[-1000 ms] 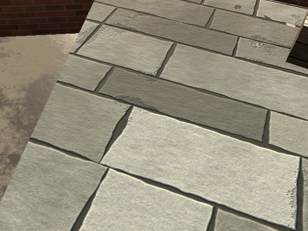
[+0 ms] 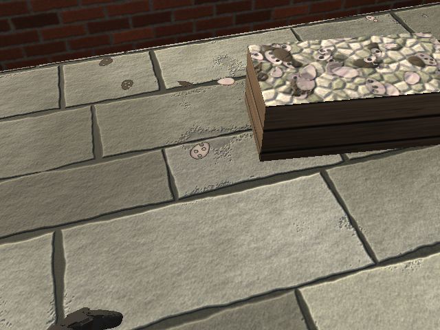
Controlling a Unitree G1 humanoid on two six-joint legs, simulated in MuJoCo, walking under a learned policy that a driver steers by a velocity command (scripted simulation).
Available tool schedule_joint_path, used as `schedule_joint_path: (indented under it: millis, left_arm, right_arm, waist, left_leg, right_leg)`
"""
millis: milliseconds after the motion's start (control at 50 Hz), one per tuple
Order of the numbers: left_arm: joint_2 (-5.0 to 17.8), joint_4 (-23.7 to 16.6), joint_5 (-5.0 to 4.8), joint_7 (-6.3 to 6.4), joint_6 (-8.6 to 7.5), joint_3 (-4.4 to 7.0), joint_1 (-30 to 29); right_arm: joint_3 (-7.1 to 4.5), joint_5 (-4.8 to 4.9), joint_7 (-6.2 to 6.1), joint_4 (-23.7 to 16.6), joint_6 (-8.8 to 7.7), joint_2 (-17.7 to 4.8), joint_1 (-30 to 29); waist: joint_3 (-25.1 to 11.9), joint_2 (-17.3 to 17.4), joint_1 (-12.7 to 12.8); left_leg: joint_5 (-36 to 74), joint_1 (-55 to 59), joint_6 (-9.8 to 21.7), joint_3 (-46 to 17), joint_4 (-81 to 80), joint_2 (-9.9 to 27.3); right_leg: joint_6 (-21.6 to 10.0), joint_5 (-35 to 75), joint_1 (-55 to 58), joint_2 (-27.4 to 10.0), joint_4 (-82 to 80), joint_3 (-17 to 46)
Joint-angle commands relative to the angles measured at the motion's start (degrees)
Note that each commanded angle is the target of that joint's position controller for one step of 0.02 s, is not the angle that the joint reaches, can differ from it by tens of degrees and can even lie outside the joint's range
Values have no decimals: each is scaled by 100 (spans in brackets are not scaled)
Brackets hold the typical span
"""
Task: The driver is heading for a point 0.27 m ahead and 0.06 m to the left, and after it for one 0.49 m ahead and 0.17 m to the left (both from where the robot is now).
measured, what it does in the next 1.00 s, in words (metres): walks ahead, turning left: right foot, then left foot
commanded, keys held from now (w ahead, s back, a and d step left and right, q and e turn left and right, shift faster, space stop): w+q+shift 0.36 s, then shift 0.64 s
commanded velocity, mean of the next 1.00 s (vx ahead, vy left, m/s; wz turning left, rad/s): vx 0.58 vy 0.00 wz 0.39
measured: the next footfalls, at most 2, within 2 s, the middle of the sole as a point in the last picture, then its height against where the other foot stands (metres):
right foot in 0.16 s outside the picture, level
left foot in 0.56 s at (161, 276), level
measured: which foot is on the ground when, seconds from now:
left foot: down 0.00-0.16, up 0.18-0.54, down 0.56-1.00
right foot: up 0.00-0.14, down 0.16-0.54, up 0.56-0.94, down 0.96-1.00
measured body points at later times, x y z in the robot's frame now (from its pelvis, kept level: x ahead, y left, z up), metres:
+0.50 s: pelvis +0.45 +0.02 -0.01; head +0.48 +0.03 +0.43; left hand +0.30 +0.26 -0.14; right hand +0.76 -0.14 -0.08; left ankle +0.62 +0.17 -0.69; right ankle +0.32 -0.13 -0.74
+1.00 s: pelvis +0.67 +0.06 -0.01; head +0.68 +0.06 +0.44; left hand +0.68 +0.35 -0.12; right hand +0.90 -0.11 -0.13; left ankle +0.66 +0.16 -0.74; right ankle +0.78 -0.05 -0.74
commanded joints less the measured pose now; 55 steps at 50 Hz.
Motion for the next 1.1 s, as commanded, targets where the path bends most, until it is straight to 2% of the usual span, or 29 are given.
schedule_joint_path:
  millis: [20,100,140,160,180,200,220,240,340,420,480,500,540,560,580,600,620,640,660,680,720,800,900,940,960,980,1000,1040,1100]
  left_arm:
    - [174,-551,-79,-106,-106,-71,-742]
    - [566,-461,-33,95,-141,78,-572]
    - [922,40,-15,269,-195,280,1157]
    - [1340,216,101,406,-211,446,2159]
    - [1751,253,326,438,-202,586,2448]
    - [1564,199,134,404,-125,602,2274]
    - [1057,243,68,396,-140,513,1739]
    - [717,289,36,371,-175,454,1469]
    - [251,796,-210,343,-389,369,1559]
    - [273,871,-177,334,-502,339,1175]
    - [817,991,-280,375,-548,425,1466]
    - [1594,811,-488,500,-423,629,1415]
    - [1592,769,-479,594,-180,647,1189]
    - [1365,760,-490,602,-132,589,1269]
    - [490,660,-150,529,-152,375,2030]
    - [413,787,-342,393,-243,214,3096]
    - [1070,811,-471,373,-248,368,2502]
    - [1046,607,-536,399,-217,388,2036]
    - [946,608,-441,487,-154,382,1706]
    - [908,621,-402,553,-45,408,1663]
    - [748,602,-358,617,152,425,1816]
    - [350,554,-281,670,219,338,1543]
    - [473,536,-314,620,299,373,883]
    - [442,566,-246,586,274,391,854]
    - [512,550,-157,572,253,399,805]
    - [832,464,-102,585,240,449,713]
    - [964,464,-109,599,275,483,435]
    - [408,487,-157,517,283,385,251]
    - [489,634,-176,494,201,402,389]
  right_arm:
    - [-151,122,1,-505,-197,-861,-535]
    - [-207,87,-33,-325,-110,-1192,-233]
    - [-255,13,-69,-293,-17,-1386,-353]
    - [-181,0,-53,-433,-22,-1025,-450]
    - [32,213,-50,-676,-40,52,177]
    - [-37,264,-69,-823,5,-430,-226]
    - [-105,179,-71,-884,64,-634,-939]
    - [-91,115,-15,-900,103,-572,-1214]
    - [-22,-134,223,-1242,547,-89,-1794]
    - [110,-159,357,-1671,462,-28,-2519]
    - [138,-204,427,-1467,340,-107,-2396]
    - [-6,187,360,-1608,221,-375,-2324]
    - [-221,106,283,-1352,202,-935,-1327]
    - [-305,34,189,-1215,230,-1102,-940]
    - [-318,-60,60,-1132,252,-1609,-1139]
    - [-210,-255,83,-1490,172,-1496,-1303]
    - [-213,-147,137,-1614,218,-1203,-1385]
    - [-188,41,151,-1571,228,-1113,-1787]
    - [-137,152,128,-1564,219,-930,-2130]
    - [-97,112,95,-1564,205,-812,-2333]
    - [-87,-38,108,-1496,171,-760,-2439]
    - [-89,-51,-1,-1352,231,-676,-2682]
    - [-44,-52,-52,-1147,397,-539,-2624]
    - [19,4,-44,-1059,410,-391,-2658]
    - [69,10,-40,-960,391,-240,-2420]
    - [94,-84,-43,-897,369,-154,-2069]
    - [78,-57,-57,-798,370,-95,-1523]
    - [34,-60,-127,-808,500,-328,-2107]
    - [-1,-53,-188,-754,642,-374,-2228]
  waist:
    - [867,439,316]
    - [240,603,398]
    - [-785,744,1246]
    - [-1439,403,1606]
    - [-2391,-1106,1090]
    - [-2481,-1039,1179]
    - [-1212,-480,1050]
    - [-573,-132,932]
    - [367,-222,350]
    - [872,-49,58]
    - [623,-27,37]
    - [95,-304,-54]
    - [-478,-201,-677]
    - [-609,40,-872]
    - [-960,1943,-61]
    - [-2690,1893,220]
    - [-2871,749,-220]
    - [-1892,402,23]
    - [-1131,-93,218]
    - [-792,-147,395]
    - [-674,123,649]
    - [-904,492,711]
    - [-762,786,470]
    - [-583,805,589]
    - [-476,667,553]
    - [-440,132,294]
    - [-471,-714,-122]
    - [-168,-504,154]
    - [24,-258,268]
  left_leg:
    - [1700,-1788,870,-1011,-1601,1251]
    - [4770,-83,689,-976,-276,1395]
    - [4938,-463,535,-888,2145,1198]
    - [3310,-1621,522,-800,3907,887]
    - [-1163,-3531,420,-595,6040,306]
    - [-927,-4107,517,-752,6743,347]
    - [-248,-4501,524,-717,6638,697]
    - [71,-4420,475,-679,6334,886]
    - [326,-4407,230,-560,5886,1344]
    - [1692,-3551,200,-105,3656,1008]
    - [2602,-2014,295,518,2246,299]
    - [2107,-1720,313,294,2480,104]
    - [2235,-909,599,58,1810,42]
    - [3189,-117,722,-168,1144,205]
    - [6998,1577,999,-1347,2208,1398]
    - [7605,3018,2360,-3718,2265,2809]
    - [6918,2408,2334,-3458,1700,2611]
    - [5904,1537,2110,-2919,1437,2372]
    - [5251,497,1845,-2608,1152,2128]
    - [5074,-357,1774,-2372,927,2021]
    - [4917,-1377,1699,-1930,602,1853]
    - [5056,-1817,1438,-996,591,1426]
    - [2651,-1833,1163,-1007,518,1360]
    - [1542,-1974,884,-1044,775,1223]
    - [914,-2051,585,-1044,930,1021]
    - [32,-2197,271,-858,1308,642]
    - [-681,-2073,60,-521,1420,293]
    - [-165,-1490,-58,-468,1292,383]
    - [62,-1531,21,-640,1170,505]
  right_leg:
    - [92,1081,1501,128,-1383,-467]
    - [-35,455,2182,586,-2129,-519]
    - [-129,-285,4208,655,-2220,-436]
    - [-205,-1546,5600,-395,-2096,528]
    - [-623,-3176,7153,-2245,-2571,3250]
    - [-748,-3881,6694,-2267,-3567,4476]
    - [-592,-3569,5776,-1867,-3642,3335]
    - [-513,-2483,4981,-1644,-3682,2423]
    - [-179,-538,3634,-1189,-4323,190]
    - [-48,2114,2783,-541,-4386,-1377]
    - [-75,3527,2945,-531,-3979,-1560]
    - [-84,4710,3539,-691,-3476,-1294]
    - [96,5007,4085,-688,-1776,-1221]
    - [295,3992,3713,-411,-405,-1280]
    - [536,-2937,1916,395,2076,-1175]
    - [590,-3793,744,803,3732,245]
    - [569,-3321,931,582,3706,655]
    - [558,-2954,641,334,3132,476]
    - [640,-2677,618,135,2715,294]
    - [698,-2448,900,23,2485,292]
    - [760,-2236,1567,-87,1952,298]
    - [827,-1496,2101,-61,192,97]
    - [783,-514,2598,96,-1193,48]
    - [608,-65,3067,217,-2192,-71]
    - [476,487,3291,93,-2655,91]
    - [267,1472,3483,-452,-2732,635]
    - [-168,937,3190,-748,-2762,867]
    - [11,-1176,2373,-293,-3055,669]
    - [243,-1001,2444,-37,-2917,398]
